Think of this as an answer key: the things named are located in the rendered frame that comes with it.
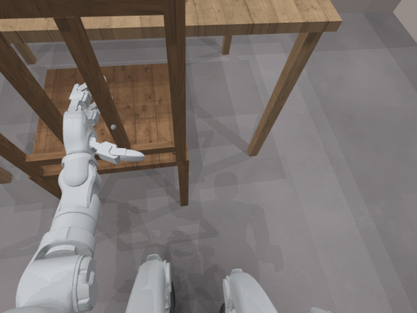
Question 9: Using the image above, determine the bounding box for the robot left thigh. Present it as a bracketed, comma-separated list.
[125, 260, 171, 313]

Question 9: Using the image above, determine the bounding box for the right robot shin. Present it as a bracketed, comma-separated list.
[225, 269, 243, 313]

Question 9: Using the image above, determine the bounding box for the robot left hand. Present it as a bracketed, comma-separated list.
[63, 76, 145, 164]

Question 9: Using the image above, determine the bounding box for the table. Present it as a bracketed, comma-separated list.
[0, 0, 343, 184]

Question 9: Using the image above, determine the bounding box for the chair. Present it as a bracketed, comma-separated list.
[0, 0, 189, 206]

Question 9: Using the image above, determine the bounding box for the robot left forearm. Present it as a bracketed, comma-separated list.
[16, 153, 102, 308]

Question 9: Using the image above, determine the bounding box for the robot left upper arm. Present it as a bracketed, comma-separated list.
[3, 254, 98, 313]

